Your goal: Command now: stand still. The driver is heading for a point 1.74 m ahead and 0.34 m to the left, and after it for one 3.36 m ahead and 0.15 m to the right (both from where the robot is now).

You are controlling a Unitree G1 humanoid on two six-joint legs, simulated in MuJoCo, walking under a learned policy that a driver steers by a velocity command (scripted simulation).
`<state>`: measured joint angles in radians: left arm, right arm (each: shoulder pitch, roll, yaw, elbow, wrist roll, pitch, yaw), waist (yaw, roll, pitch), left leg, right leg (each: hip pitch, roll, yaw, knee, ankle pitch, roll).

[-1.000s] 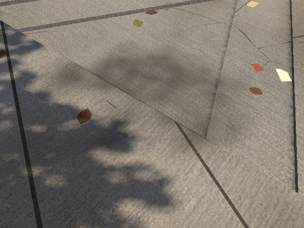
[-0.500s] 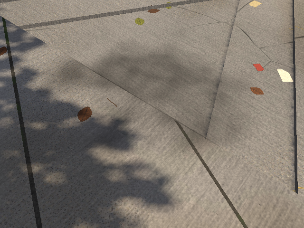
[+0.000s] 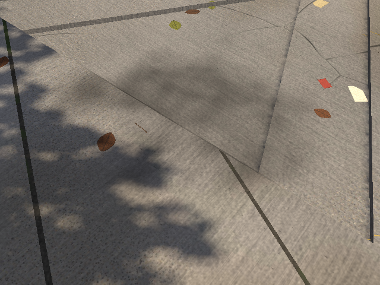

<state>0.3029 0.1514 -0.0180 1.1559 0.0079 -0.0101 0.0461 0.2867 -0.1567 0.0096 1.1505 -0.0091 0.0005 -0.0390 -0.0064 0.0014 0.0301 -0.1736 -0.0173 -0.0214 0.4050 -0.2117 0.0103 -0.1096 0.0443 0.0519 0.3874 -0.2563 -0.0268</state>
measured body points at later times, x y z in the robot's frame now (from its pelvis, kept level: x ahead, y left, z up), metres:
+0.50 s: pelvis +0.13 +0.05 +0.00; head +0.14 +0.06 +0.45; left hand +0.17 +0.28 -0.16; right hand +0.05 -0.19 -0.14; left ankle +0.04 +0.11 -0.74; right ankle +0.11 -0.08 -0.67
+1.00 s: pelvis +0.41 +0.01 +0.00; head +0.42 +0.01 +0.45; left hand +0.37 +0.26 -0.15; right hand +0.49 -0.22 -0.14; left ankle +0.45 +0.17 -0.67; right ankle +0.39 -0.03 -0.74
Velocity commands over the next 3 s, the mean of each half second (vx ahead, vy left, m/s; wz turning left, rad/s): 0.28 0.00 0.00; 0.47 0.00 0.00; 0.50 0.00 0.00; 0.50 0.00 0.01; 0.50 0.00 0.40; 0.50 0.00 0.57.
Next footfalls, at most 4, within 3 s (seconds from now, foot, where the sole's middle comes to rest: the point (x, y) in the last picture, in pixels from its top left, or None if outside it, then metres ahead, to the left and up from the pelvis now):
0.76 right None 0.43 -0.03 -0.78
1.30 left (165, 226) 0.75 0.12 -0.78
1.84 right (203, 168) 1.03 -0.03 -0.78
2.46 left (161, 128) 1.27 0.17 -0.78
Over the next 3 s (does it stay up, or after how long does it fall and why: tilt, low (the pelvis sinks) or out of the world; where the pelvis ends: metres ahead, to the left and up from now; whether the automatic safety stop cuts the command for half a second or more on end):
stays up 1.46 0.15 -0.05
